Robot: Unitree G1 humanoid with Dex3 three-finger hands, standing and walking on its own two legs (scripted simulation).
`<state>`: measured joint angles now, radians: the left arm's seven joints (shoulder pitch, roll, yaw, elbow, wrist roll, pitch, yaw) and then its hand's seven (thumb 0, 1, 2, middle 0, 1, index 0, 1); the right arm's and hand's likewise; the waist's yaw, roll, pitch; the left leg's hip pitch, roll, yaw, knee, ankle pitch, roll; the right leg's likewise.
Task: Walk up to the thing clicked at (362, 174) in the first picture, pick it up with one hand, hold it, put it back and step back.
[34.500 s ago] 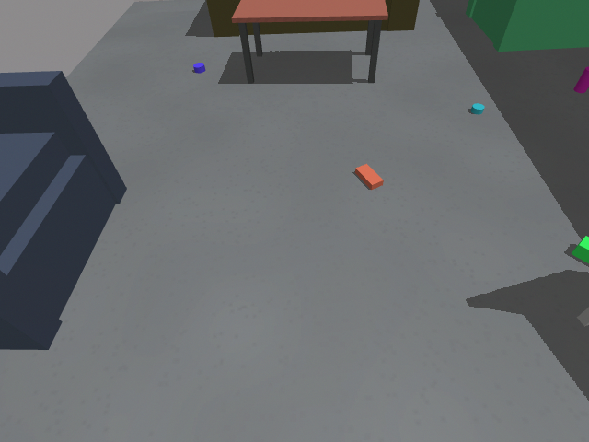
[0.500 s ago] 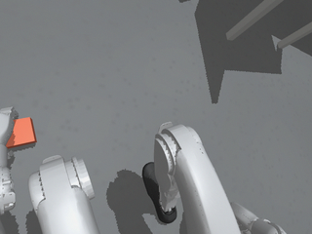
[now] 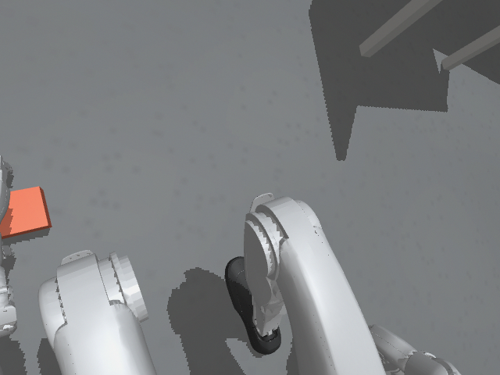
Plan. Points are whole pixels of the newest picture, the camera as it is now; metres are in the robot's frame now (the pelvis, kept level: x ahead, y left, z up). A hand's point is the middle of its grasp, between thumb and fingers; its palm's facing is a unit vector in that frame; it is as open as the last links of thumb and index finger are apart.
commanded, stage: open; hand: left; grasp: from above
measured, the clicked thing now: out of the picture +0.40 +0.30 -0.28
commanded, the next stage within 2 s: withdraw in 0.12 s
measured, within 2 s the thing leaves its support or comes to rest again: neither
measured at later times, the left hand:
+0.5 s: hand out of the picture +0.41 +0.30 -0.22, palm faces -0.32 -0.15 -0.94, open 13.8 cm
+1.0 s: hand out of the picture +0.37 +0.29 -0.10, palm faces -0.52 -0.13 -0.85, open 13.6 cm
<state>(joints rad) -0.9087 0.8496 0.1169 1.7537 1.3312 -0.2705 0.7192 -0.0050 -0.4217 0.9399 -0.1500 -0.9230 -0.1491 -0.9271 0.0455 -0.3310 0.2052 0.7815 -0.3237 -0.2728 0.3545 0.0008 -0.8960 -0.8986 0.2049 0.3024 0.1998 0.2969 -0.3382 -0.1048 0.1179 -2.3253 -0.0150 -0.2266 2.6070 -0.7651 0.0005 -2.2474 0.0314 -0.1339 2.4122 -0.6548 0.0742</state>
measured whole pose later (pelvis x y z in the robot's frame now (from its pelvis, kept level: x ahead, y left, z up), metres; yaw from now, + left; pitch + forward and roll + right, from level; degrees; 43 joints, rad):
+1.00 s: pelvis -0.01 -0.02 +0.06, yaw +7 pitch +31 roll -6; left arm -0.88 0.63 0.00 1.46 1.24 -0.29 0.35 0.00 -0.43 0.97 -0.14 -0.96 -0.14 -0.97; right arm 0.12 -0.33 0.05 0.72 -0.13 -0.07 0.18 0.00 -0.90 -0.90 0.20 0.30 0.20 0.30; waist -0.20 -0.01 -0.09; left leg -2.22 -0.02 -0.11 2.34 -0.68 -0.02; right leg -2.19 -0.01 -0.05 2.26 -0.62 0.03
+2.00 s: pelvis +0.01 -0.01 +0.26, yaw +11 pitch +27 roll -4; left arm 0.03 0.36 0.00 0.24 0.32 0.18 0.06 0.00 0.87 0.90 -0.21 -0.30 -0.21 -0.30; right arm 0.04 -0.25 0.00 0.55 0.04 -0.08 -0.01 0.01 -0.91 -0.90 0.20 0.30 0.20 0.30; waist -0.05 0.02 -0.20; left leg -1.54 0.00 -0.07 1.70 -0.63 -0.01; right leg -1.51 -0.02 -0.04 1.64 -0.59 0.03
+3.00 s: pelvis +0.07 +0.01 +0.42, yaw +13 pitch +9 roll -3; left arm 0.50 0.22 0.03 -0.14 -0.05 0.46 0.02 0.01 0.90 0.90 -0.20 -0.30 -0.20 -0.30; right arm 0.28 -0.22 0.05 0.53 0.00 -0.24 -0.17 0.01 -0.90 -0.90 0.21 0.30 0.20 0.30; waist -0.04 0.04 -0.16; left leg -0.69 0.01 -0.06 1.03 -0.51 0.00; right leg -0.65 -0.01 -0.05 0.94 -0.46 0.03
